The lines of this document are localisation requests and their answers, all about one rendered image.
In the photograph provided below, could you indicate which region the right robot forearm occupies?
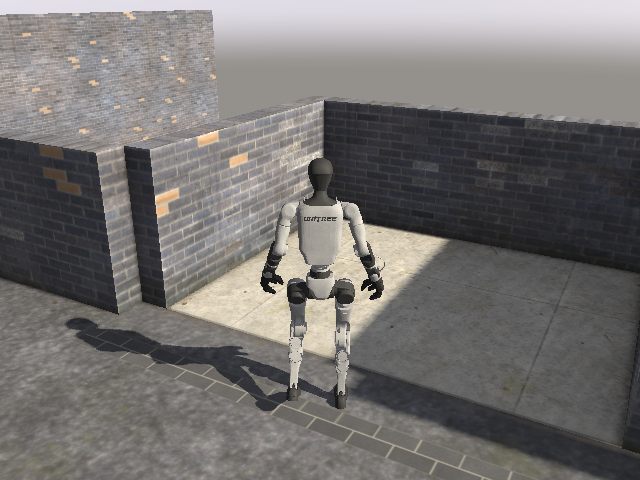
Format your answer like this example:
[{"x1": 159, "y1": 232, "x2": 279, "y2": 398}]
[{"x1": 360, "y1": 241, "x2": 381, "y2": 282}]

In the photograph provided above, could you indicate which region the robot left thigh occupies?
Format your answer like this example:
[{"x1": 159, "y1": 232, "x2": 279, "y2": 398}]
[{"x1": 287, "y1": 278, "x2": 307, "y2": 337}]

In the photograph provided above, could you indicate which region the left robot hand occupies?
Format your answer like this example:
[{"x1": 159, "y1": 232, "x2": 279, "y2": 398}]
[{"x1": 260, "y1": 273, "x2": 284, "y2": 294}]

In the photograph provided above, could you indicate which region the left robot forearm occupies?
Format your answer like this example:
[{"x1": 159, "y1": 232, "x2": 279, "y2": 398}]
[{"x1": 262, "y1": 241, "x2": 282, "y2": 278}]

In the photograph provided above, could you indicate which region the robot right upper arm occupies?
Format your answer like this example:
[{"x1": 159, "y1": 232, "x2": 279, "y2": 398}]
[{"x1": 341, "y1": 201, "x2": 370, "y2": 257}]

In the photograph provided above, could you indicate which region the robot left upper arm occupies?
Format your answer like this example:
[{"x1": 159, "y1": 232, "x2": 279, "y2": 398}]
[{"x1": 272, "y1": 201, "x2": 300, "y2": 257}]

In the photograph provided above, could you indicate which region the humanoid robot torso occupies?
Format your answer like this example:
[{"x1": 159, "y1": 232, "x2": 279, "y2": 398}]
[{"x1": 297, "y1": 196, "x2": 344, "y2": 300}]

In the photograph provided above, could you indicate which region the right robot hand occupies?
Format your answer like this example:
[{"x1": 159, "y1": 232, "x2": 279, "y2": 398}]
[{"x1": 361, "y1": 277, "x2": 384, "y2": 300}]

